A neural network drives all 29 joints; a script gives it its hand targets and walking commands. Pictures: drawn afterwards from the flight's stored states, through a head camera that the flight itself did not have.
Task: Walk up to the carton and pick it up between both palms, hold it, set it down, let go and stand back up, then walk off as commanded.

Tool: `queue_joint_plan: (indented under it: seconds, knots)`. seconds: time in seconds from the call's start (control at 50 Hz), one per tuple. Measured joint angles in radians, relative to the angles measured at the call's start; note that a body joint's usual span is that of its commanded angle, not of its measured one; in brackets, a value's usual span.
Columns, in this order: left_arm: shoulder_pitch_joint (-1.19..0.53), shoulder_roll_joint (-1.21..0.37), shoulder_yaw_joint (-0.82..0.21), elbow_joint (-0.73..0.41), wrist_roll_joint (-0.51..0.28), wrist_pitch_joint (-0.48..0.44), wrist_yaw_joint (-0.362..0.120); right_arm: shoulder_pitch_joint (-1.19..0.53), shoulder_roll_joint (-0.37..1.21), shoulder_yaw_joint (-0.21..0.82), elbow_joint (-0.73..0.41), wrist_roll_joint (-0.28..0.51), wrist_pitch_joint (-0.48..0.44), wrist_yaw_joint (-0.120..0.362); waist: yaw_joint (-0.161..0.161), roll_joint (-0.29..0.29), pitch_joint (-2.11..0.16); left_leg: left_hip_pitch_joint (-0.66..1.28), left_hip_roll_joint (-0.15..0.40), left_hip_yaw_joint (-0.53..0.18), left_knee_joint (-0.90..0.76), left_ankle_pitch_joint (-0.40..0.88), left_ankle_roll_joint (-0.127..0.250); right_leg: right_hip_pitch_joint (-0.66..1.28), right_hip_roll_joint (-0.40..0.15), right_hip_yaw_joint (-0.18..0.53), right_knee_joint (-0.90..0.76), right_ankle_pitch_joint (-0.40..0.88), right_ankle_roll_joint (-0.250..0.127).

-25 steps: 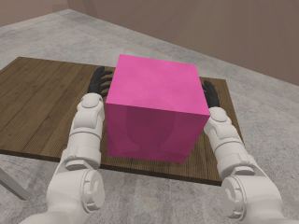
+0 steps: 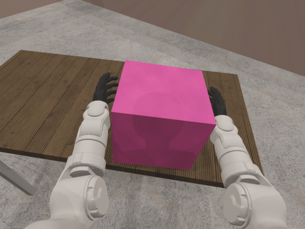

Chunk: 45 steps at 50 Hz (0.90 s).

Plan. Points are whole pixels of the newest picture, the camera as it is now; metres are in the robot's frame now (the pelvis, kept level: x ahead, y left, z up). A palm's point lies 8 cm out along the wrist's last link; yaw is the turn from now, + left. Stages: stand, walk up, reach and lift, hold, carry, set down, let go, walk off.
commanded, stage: set down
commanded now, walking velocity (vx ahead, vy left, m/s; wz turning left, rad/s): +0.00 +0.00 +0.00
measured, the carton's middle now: (157, 115) +0.43 +0.04 +0.06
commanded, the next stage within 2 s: none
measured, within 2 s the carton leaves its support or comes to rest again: rests again in 0.82 s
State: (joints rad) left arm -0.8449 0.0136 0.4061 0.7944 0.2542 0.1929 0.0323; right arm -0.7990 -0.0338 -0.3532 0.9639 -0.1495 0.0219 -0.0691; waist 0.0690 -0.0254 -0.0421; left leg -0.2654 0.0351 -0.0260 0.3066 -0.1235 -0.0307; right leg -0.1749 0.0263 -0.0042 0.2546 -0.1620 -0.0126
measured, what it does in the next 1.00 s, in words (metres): stands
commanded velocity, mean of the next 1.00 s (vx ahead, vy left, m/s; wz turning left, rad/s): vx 0.00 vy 0.00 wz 0.00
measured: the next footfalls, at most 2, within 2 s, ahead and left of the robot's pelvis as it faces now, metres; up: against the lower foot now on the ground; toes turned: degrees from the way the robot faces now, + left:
none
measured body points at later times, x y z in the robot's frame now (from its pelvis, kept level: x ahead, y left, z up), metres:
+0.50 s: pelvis +0.00 +0.00 +0.00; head +0.03 +0.02 +0.45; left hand +0.41 +0.20 +0.10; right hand +0.43 -0.12 +0.08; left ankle +0.02 +0.13 -0.75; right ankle -0.03 -0.11 -0.75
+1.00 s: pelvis +0.00 +0.00 +0.00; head +0.04 +0.02 +0.45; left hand +0.41 +0.21 +0.08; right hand +0.43 -0.11 +0.08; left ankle +0.02 +0.13 -0.75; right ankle -0.03 -0.11 -0.75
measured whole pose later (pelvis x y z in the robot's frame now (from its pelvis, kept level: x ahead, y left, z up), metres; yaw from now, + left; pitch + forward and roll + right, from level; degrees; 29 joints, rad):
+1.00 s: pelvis +0.00 +0.00 +0.00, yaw +0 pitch +5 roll +0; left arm -0.75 -0.03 0.50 0.77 0.33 0.07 -0.01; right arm -0.76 0.06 -0.53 0.90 -0.34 -0.07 0.00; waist 0.08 -0.04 -0.02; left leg -0.25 0.03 0.02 0.27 -0.10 -0.02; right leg -0.18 0.01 -0.03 0.26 -0.17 -0.01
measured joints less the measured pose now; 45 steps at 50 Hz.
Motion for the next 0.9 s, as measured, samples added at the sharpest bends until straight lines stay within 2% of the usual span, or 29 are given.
queue_joint_plan:
  seconds: [0.3,0.72,0.9]
  knots:
    - [0.003,-0.012,0.036,0.042,0.023,-0.058,-0.007,0.003,0.023,-0.081,0.002,-0.084,-0.029,0.022,0.021,-0.005,-0.002,-0.011,0.002,0.021,-0.011,0.01,0.003,-0.022,-0.004,-0.001,0.008,0.002,0.001]
    - [0.046,-0.037,0.059,0.012,0.048,-0.095,-0.014,0.022,0.057,-0.168,-0.018,-0.162,-0.074,0.063,0.018,-0.013,-0.003,-0.017,0.0,0.031,-0.027,0.023,0.006,-0.032,-0.012,-0.019,0.006,0.004,0.001]
    - [0.063,-0.041,0.09,0.003,0.073,-0.106,-0.039,0.027,0.08,-0.189,-0.047,-0.194,-0.077,0.068,0.02,-0.015,0.022,0.014,-0.001,0.042,-0.04,0.023,0.007,-0.008,-0.017,-0.021,0.008,-0.005,0.001]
